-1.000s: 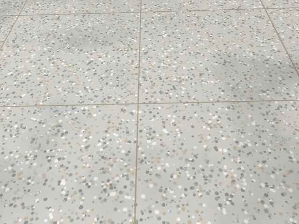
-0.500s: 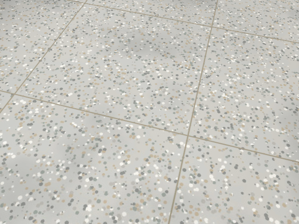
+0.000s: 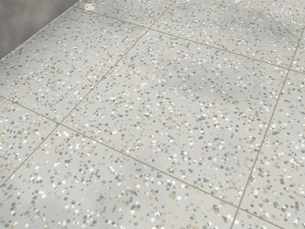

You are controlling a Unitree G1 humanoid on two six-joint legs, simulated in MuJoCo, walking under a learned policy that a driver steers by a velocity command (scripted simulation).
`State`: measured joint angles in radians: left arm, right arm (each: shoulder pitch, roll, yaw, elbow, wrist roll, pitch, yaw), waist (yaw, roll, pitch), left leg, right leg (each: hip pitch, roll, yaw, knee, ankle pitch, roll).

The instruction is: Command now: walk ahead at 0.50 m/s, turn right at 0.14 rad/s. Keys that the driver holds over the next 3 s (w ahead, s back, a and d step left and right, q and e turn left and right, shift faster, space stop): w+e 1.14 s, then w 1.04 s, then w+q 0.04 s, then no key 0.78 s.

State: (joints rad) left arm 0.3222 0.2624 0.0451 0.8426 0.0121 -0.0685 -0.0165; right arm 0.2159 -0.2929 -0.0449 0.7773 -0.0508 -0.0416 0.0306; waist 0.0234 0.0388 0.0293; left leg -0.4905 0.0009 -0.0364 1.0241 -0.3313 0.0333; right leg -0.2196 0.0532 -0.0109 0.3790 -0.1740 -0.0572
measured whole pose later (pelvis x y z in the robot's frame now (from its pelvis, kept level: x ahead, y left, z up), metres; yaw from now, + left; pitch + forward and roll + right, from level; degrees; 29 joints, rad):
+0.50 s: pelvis +0.24 +0.03 +0.00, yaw -15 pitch +2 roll +1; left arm 0.21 0.31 0.08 0.77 0.03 0.01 -0.06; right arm 0.36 -0.25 -0.04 0.82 -0.02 -0.09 -0.01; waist -0.03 -0.06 0.00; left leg -0.08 -0.01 0.15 0.28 -0.23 0.04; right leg -0.63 -0.05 0.01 1.05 -0.20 -0.02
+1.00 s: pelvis +0.47 -0.11 +0.00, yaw -33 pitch +1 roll +0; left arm 0.34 0.28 0.07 0.80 0.00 -0.03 -0.01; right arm 0.17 -0.27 -0.03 0.72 -0.05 -0.02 0.02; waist 0.02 0.03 0.05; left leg -0.63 0.13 -0.04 1.02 -0.25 -0.05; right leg -0.17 0.15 0.05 0.35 -0.19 -0.14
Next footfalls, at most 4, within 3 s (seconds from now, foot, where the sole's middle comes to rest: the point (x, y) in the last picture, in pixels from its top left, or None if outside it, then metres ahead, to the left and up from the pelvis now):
0.22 left None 0.26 0.12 -0.78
0.74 right None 0.47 -0.16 -0.78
1.26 left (207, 161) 0.82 -0.20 -0.78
1.78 right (272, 152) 0.87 -0.53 -0.78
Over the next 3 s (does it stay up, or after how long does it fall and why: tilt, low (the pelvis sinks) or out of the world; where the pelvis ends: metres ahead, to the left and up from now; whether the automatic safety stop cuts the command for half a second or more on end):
stays up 1.11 -0.64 0.00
